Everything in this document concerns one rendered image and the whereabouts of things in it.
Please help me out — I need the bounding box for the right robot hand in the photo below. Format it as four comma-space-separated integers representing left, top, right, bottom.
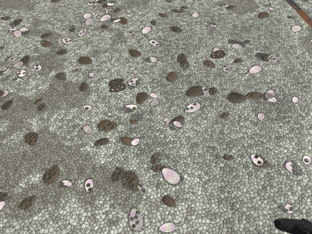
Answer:
274, 218, 312, 234

